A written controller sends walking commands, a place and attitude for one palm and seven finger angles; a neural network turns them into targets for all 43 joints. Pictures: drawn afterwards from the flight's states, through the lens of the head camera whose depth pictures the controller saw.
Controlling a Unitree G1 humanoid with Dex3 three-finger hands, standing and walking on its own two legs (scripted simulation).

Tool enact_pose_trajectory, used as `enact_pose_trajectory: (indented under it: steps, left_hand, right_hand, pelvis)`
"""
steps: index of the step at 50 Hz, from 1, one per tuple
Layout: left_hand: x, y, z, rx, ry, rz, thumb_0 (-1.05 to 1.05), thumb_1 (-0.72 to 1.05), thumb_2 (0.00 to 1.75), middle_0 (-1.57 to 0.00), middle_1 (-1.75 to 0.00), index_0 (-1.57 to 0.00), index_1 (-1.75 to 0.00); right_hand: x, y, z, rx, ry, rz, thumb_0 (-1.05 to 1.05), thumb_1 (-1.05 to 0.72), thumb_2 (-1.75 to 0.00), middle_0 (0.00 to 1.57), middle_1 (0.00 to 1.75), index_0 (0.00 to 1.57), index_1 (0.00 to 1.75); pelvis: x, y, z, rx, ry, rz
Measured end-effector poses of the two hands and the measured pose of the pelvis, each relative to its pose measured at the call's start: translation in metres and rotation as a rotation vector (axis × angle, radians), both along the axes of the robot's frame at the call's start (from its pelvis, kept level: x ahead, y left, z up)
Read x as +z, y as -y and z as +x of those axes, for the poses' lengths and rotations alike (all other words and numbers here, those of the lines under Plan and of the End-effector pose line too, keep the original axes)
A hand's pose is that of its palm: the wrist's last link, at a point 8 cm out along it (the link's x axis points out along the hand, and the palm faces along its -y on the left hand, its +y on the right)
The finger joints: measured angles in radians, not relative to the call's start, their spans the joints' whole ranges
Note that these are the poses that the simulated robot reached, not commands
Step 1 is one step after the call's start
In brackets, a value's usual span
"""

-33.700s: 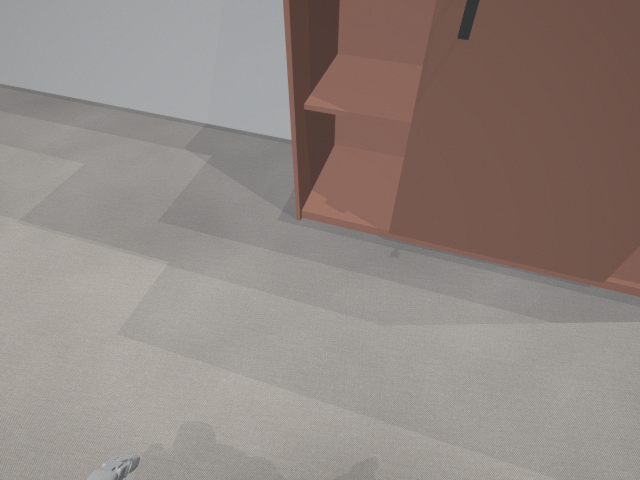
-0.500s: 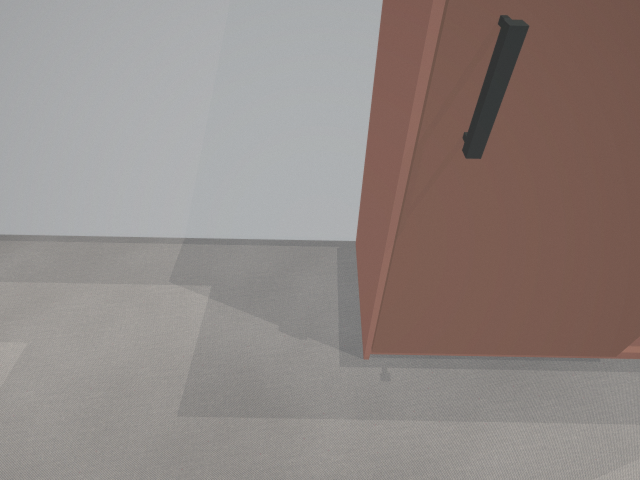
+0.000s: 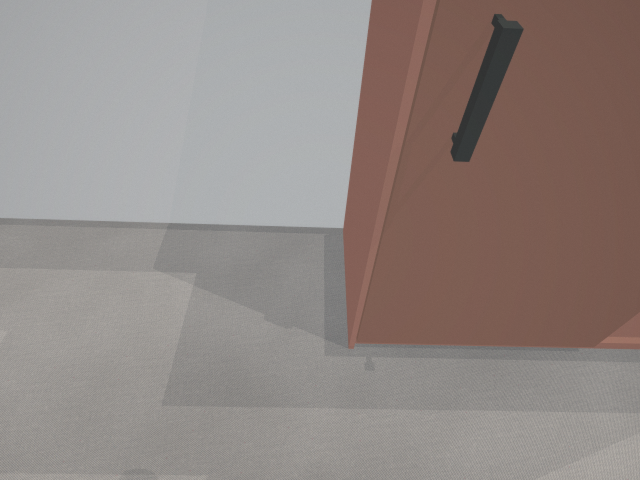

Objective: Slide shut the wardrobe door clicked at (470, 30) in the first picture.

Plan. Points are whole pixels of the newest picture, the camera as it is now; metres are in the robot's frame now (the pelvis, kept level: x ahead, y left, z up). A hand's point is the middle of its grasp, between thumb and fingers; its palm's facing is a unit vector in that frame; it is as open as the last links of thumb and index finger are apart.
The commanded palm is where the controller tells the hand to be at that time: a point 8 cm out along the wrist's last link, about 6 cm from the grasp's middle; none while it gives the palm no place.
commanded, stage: let the arm hang, fingers relaxed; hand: right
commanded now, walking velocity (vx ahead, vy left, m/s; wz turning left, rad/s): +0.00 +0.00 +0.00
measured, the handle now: (477, 92) +0.63 -0.20 +0.18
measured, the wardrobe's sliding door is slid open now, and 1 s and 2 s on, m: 0.00 0.00 0.00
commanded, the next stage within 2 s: look to check the result in 0.34 s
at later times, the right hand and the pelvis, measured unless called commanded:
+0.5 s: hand out of the picture +0.07 -0.20 -0.16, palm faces -0.01 +0.96 -0.27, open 7.4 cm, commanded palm none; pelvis +0.01 +0.01 +0.00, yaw +0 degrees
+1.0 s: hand out of the picture +0.10 -0.20 -0.16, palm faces -0.02 +0.96 -0.29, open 7.4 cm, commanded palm none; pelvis +0.02 +0.02 +0.01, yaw +0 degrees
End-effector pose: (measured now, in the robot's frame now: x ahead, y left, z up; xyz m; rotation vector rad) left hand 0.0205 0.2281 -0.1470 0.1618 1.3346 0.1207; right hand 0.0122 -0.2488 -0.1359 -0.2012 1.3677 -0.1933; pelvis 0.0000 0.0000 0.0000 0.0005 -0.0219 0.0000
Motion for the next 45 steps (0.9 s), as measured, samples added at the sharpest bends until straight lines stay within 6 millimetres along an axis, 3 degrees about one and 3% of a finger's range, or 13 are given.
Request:
enact_pose_trajectory:
  steps: [6,12,27,35,45]
  left_hand:
    - [0.004,-0.008,0.02,0.002,0.047,0.018,0.01,0.91,0.9,-0.2,-0.3,-0.2,-0.3]
    - [0.009,-0.02,0.025,0.007,0.05,0.042,0.0,0.91,0.9,-0.2,-0.3,-0.2,-0.3]
    - [0.012,-0.047,0.023,0.006,-0.01,0.079,0.01,0.91,0.9,-0.2,-0.3,-0.2,-0.3]
    - [0.014,-0.056,0.036,-0.006,0.009,0.088,0.01,0.9,0.9,-0.2,-0.3,-0.2,-0.3]
    - [0.02,-0.064,0.055,-0.019,0.051,0.104,0.0,0.9,0.9,-0.2,-0.3,-0.2,-0.3]
  right_hand:
    - [0.0,-0.011,0.041,0.037,0.089,0.024,0.0,-0.9,-0.9,0.2,0.3,0.2,0.3]
    - [0.002,-0.016,0.062,0.057,0.126,0.032,0.0,-0.9,-0.9,0.2,0.3,0.2,0.3]
    - [0.008,0.001,0.054,0.047,0.061,-0.027,0.0,-0.9,-0.9,0.2,0.3,0.2,0.3]
    - [0.01,0.004,0.054,0.046,0.055,-0.042,0.0,-0.9,-0.9,0.2,0.3,0.2,0.3]
    - [0.012,0.001,0.07,0.06,0.09,-0.036,0.0,-0.9,-0.9,0.2,0.3,0.2,0.3]
  pelvis:
    - [0.001,-0.001,0.004,0.005,0.005,-0.002]
    - [0.002,-0.004,0.008,0.006,0.005,-0.002]
    - [0.004,-0.014,0.015,0.003,0.0,0.0]
    - [0.005,-0.018,0.018,0.003,0.001,0.002]
    - [0.006,-0.021,0.02,0.004,-0.001,0.003]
